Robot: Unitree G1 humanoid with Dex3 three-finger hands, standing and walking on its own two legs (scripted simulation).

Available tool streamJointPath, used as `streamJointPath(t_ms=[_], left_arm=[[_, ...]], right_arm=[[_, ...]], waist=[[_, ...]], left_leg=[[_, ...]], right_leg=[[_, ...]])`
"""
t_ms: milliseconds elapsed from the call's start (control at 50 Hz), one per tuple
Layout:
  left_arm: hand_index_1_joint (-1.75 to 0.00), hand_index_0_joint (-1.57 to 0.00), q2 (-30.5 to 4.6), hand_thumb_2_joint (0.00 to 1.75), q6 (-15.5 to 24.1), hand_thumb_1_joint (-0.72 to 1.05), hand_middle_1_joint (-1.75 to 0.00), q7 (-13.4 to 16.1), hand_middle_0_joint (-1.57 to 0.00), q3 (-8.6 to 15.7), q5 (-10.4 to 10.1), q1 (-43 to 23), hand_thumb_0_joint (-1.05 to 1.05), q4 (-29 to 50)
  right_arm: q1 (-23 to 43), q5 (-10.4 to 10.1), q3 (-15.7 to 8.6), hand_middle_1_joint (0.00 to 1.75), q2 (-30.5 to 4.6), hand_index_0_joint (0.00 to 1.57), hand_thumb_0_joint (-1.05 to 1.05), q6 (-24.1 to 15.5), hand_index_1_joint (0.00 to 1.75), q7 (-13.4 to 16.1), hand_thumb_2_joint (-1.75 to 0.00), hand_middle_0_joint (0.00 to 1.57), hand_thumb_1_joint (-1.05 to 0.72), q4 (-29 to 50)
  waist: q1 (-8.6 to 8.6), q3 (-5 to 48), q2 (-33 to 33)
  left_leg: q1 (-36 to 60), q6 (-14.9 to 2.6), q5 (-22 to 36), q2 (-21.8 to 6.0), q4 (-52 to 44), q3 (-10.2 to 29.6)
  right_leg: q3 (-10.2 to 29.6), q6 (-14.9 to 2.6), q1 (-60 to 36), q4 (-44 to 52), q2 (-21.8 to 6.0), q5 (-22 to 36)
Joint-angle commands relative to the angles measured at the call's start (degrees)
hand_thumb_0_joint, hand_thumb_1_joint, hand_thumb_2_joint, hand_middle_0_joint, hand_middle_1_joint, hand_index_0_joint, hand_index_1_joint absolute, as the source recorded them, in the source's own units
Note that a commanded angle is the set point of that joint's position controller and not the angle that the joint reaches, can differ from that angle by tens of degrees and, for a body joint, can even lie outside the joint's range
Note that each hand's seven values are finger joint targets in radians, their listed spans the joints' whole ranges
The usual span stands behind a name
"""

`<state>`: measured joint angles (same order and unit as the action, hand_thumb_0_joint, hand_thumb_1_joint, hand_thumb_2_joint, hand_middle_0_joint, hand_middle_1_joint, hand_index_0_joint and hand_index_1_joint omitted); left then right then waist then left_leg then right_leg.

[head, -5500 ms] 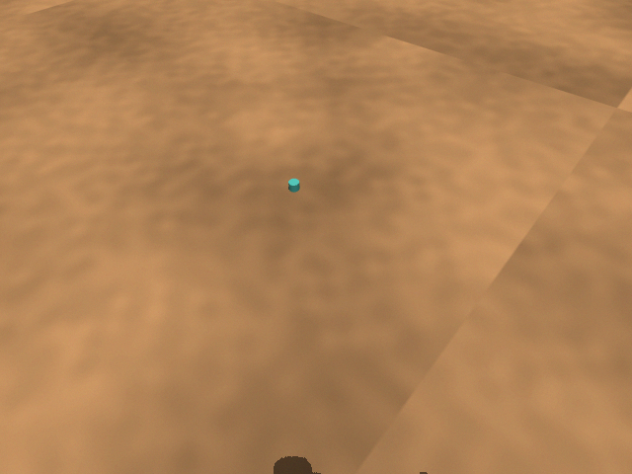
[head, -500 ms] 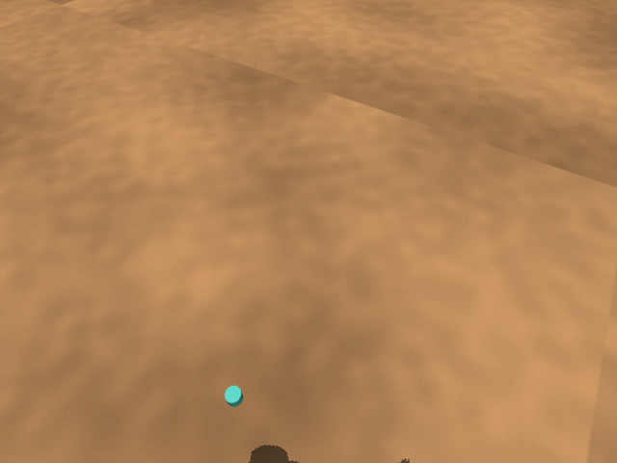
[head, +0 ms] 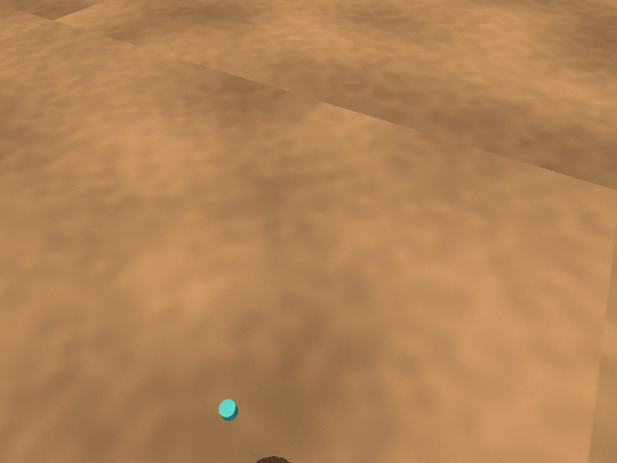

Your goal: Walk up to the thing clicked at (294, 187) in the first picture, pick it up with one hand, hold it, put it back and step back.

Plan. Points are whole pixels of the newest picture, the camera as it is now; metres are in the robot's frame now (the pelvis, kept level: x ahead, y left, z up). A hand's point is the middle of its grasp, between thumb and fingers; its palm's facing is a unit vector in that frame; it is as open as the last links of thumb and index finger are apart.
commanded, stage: walk up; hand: left
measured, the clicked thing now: (228, 410) +0.39 +0.27 -0.76
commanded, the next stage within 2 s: stand in 1.68 s
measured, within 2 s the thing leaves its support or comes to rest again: neither
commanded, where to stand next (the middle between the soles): +0.02 +0.01 m, yaw +4 degrees
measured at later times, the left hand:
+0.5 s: hand (145, 459) +0.17 +0.26 -0.16, palm faces +0.06 -0.94 -0.35, open 7.4 cm
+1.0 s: hand out of the picture +0.09 +0.30 -0.17, palm faces +0.10 -0.93 -0.37, open 7.4 cm
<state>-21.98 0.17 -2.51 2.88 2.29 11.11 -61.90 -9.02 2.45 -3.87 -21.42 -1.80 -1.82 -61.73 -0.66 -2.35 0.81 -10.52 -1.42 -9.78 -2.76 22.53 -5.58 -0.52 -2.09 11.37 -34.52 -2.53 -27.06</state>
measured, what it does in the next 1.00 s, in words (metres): steps on the spot: left foot, then right foot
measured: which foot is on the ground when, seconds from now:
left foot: down 0.00-0.04, up 0.06-0.32, down 0.34-0.62, up 0.64-0.84, down 0.86-1.00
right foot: down 0.00-0.38, up 0.40-0.56, down 0.58-1.00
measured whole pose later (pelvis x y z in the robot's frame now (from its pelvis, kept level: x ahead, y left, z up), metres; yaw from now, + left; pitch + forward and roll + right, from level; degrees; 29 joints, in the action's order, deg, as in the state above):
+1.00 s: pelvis +0.05 +0.02 -0.01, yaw +6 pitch -3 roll +1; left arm -22.9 -2.5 0.5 2.4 0.2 8.1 -56.2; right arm -9.4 1.6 -1.0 -18.8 -0.3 -0.4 -58.2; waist 0.9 -7.6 2.8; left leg -11.4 -0.3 -18.2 1.5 32.4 2.8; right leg 2.8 -0.2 17.2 -45.6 -1.8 -29.5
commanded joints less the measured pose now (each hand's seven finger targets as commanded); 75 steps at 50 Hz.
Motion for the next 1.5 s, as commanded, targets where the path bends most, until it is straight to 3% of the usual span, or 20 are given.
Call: streamJointPath(t_ms=[0,20,40,60,200,300,340,380,420,560,620,640,720,820,860,900,960,1100,1140,1480], left_arm=[[-0.3,-0.2,-10.73,0.9,1.91,0.9,-0.3,0.78,-0.2,3.52,0.02,11.71,0.0,1.71],[-0.3,-0.2,-14.57,0.9,1.95,0.9,-0.3,1.54,-0.2,4.61,0.58,11.76,0.0,1.77],[-0.3,-0.2,-17.06,0.9,2.02,0.9,-0.3,2.32,-0.2,4.86,1.09,6.46,0.0,4.5],[-0.3,-0.2,-18.22,0.9,1.89,0.9,-0.3,2.63,-0.2,4.93,0.97,1.67,0.0,6.25],[-0.3,-0.2,-13.26,0.9,3.09,0.9,-0.3,3.7,-0.2,3.17,-0.95,-0.28,0.0,9.35],[-0.3,-0.2,-13.24,0.9,1.38,0.9,-0.3,4.17,-0.2,2.58,-3.14,-2.13,0.0,10.2],[-0.3,-0.2,-9.68,0.9,0.63,0.9,-0.3,4.38,-0.2,1.5,-4.99,-0.03,0.0,10.37],[-0.3,-0.2,-10.82,0.9,-0.33,0.9,-0.3,4.9,-0.2,1.52,-4.24,0.36,0.0,8.59],[-0.3,-0.2,-10.49,0.9,-0.47,0.9,-0.3,4.45,-0.2,1.36,-4.13,-1.41,0.0,8.24],[-0.3,-0.2,-12.41,0.9,0.99,0.9,-0.3,5.6,-0.2,1.98,-2.41,0.75,0.0,6.01],[-0.3,-0.2,-20.85,0.9,0.84,0.9,-0.3,5.51,-0.2,3.87,-1.17,-4.86,0.0,9.61],[-0.3,-0.2,-19.41,0.9,1.0,0.9,-0.3,5.61,-0.2,3.99,-0.76,-5.59,0.0,10.58],[-0.3,-0.2,-13.22,0.9,1.4,0.9,-0.3,5.56,-0.2,2.91,-0.29,-6.85,0.0,12.11],[-0.3,-0.2,-13.93,0.9,-0.29,0.9,-0.3,3.7,-0.2,2.71,-0.73,-5.42,0.0,13.04],[-0.3,-0.2,-6.61,0.9,-1.22,0.9,-0.3,3.11,-0.2,0.94,-2.17,-2.23,0.0,13.5],[-0.3,-0.2,-11.35,0.9,-1.66,0.9,-0.3,4.07,-0.2,1.91,-2.2,-6.4,0.0,11.59],[-0.3,-0.2,-11.07,0.9,-0.75,0.9,-0.3,3.03,-0.2,2.02,-2.8,-4.92,0.0,10.31],[-0.3,-0.2,-12.21,0.9,-0.03,0.9,-0.3,3.03,-0.2,2.2,-1.69,-2.49,0.0,6.48],[-0.3,-0.2,-13.55,0.9,0.02,0.9,-0.3,2.49,-0.2,1.73,-1.82,-7.63,0.0,7.37],[-0.3,-0.2,-10.08,0.9,0.32,0.9,-0.3,1.81,-0.2,1.56,-2.0,-9.81,0.0,2.27]], right_arm=[[9.9,-1.12,-2.01,0.3,-11.55,0.2,0.0,0.5,0.3,0.55,-0.9,0.2,-0.9,8.05],[9.32,-1.25,-0.4,0.3,-6.65,0.2,0.0,0.91,0.3,0.59,-0.9,0.2,-0.9,9.22],[6.94,-0.92,-0.73,0.3,-7.31,0.2,0.0,1.66,0.3,0.85,-0.9,0.2,-0.9,8.58],[3.97,-1.18,-1.63,0.3,-10.11,0.2,0.0,1.73,0.3,0.93,-0.9,0.2,-0.9,7.81],[-1.5,-1.4,-0.02,0.3,-9.62,0.2,0.0,2.03,0.3,1.21,-0.9,0.2,-0.9,6.46],[-3.81,-1.3,-1.21,0.3,-11.72,0.2,0.0,1.43,0.3,1.64,-0.9,0.2,-0.9,5.79],[-1.97,-1.55,-2.56,0.3,-16.94,0.2,0.0,1.06,0.3,2.32,-0.9,0.2,-0.9,7.69],[1.26,-2.31,-2.07,0.3,-16.19,0.2,0.0,1.25,0.3,2.52,-0.9,0.2,-0.9,7.98],[2.93,-1.91,-1.4,0.3,-14.53,0.2,0.0,1.87,0.3,2.75,-0.9,0.2,-0.9,8.47],[6.66,-3.55,-1.48,0.3,-12.97,0.2,0.0,4.34,0.3,2.2,-0.9,0.2,-0.9,10.59],[9.1,-3.23,-1.25,0.3,-10.0,0.2,0.0,5.93,0.3,2.36,-0.9,0.2,-0.9,13.09],[8.29,-2.62,-1.61,0.3,-11.04,0.2,0.0,6.25,0.3,2.21,-0.9,0.2,-0.9,13.15],[4.33,-3.1,-1.5,0.3,-10.13,0.2,0.0,4.63,0.3,1.19,-0.9,0.2,-0.9,12.06],[0.5,-1.7,-0.93,0.3,-8.68,0.2,0.0,1.32,0.3,1.94,-0.9,0.2,-0.9,9.17],[-0.11,0.05,-2.28,0.3,-14.44,0.2,0.0,-0.41,0.3,2.88,-0.9,0.2,-0.9,9.1],[3.4,-1.15,-2.54,0.3,-20.06,0.2,0.0,-0.73,0.3,3.04,-0.9,0.2,-0.9,9.6],[7.27,-1.19,-0.39,0.3,-13.45,0.2,0.0,-1.23,0.3,3.39,-0.9,0.2,-0.9,9.94],[5.07,-3.49,0.47,0.3,-11.41,0.2,0.0,0.18,0.3,3.47,-0.9,0.2,-0.9,8.68],[3.89,-3.36,0.93,0.3,-9.19,0.2,0.0,0.68,0.3,3.25,-0.9,0.2,-0.9,7.08],[6.48,-1.98,1.6,0.3,-11.13,0.2,0.0,-0.52,0.3,2.36,-0.9,0.2,-0.9,1.25]], waist=[[7.48,-0.58,1.23],[7.33,-1.18,12.73],[5.55,-4.02,8.11],[3.63,-5.7,5.97],[1.19,-0.33,6.77],[-0.5,2.11,3.64],[0.3,8.29,-7.36],[0.66,7.65,-12.43],[0.56,6.31,-11.6],[1.72,9.6,-5.95],[2.94,1.45,13.09],[2.01,-0.26,11.13],[0.98,2.97,8.29],[0.77,8.24,11.46],[1.46,7.77,-6.52],[-0.52,4.62,-9.35],[2.21,2.47,-9.98],[1.84,4.88,-3.75],[-0.2,2.93,3.07],[1.03,2.63,0.14]], left_leg=[[-11.34,-3.13,-17.62,-4.45,5.27,4.67],[-20.14,0.78,-19.56,2.87,18.15,-1.11],[-22.08,2.22,-20.11,5.15,23.9,7.3],[-18.28,1.78,-18.87,2.73,25.69,10.93],[-12.31,1.72,-11.27,-1.04,17.58,9.7],[0.68,-1.17,16.75,0.73,1.16,6.25],[10.26,-8.36,41.94,-11.2,1.98,21.17],[4.54,-14.27,36.88,-15.35,1.99,26.37],[2.03,-11.56,29.48,-11.91,1.41,19.76],[0.68,-4.33,28.64,-5.19,14.85,13.35],[-12.6,0.6,-24.54,6.39,38.34,10.71],[-14.67,0.76,-25.57,4.44,42.1,14.0],[-15.02,1.64,-17.93,5.32,36.09,12.46],[-1.39,2.79,-5.1,4.93,-5.16,2.81],[12.43,-1.86,14.49,-9.51,-5.83,25.98],[-0.13,-13.2,13.19,-19.43,-2.99,35.91],[4.87,-7.71,22.32,-9.97,1.88,17.75],[-5.33,-1.13,8.18,-2.95,6.62,12.9],[0.94,0.63,-10.94,1.24,5.68,10.21],[1.02,0.61,-0.53,-2.98,-5.35,11.91]], right_leg=[[3.78,-0.52,-10.31,19.46,-1.85,7.85],[17.36,-2.45,-11.89,26.13,-8.49,-2.57],[27.74,-5.39,-4.65,30.25,-15.83,-11.34],[27.78,-8.05,0.88,30.37,-17.79,-15.46],[6.31,-7.68,-10.28,15.3,-13.1,46.68],[0.44,-1.93,-4.91,0.03,-7.87,48.66],[-1.88,2.74,3.34,-9.53,1.96,26.46],[1.33,1.06,1.11,-11.38,1.91,-7.43],[2.38,0.34,2.45,-12.83,1.22,-9.73],[2.09,0.57,-2.81,6.6,-1.49,30.86],[23.62,-15.95,4.15,13.37,-24.57,50.55],[22.32,-16.61,3.82,11.66,-23.41,51.05],[6.49,-9.27,-3.49,6.64,-11.04,43.84],[3.82,-5.39,-8.17,-3.86,-7.69,31.13],[2.12,0.93,11.53,-16.32,-1.08,3.64],[7.37,1.72,8.22,-15.6,-0.51,-9.04],[5.43,0.66,8.35,-8.16,-1.16,-1.06],[6.11,-1.18,-9.23,9.59,-3.88,28.93],[11.94,-4.33,2.74,14.38,-8.88,15.23],[6.81,0.2,-3.24,18.88,-4.44,14.03]])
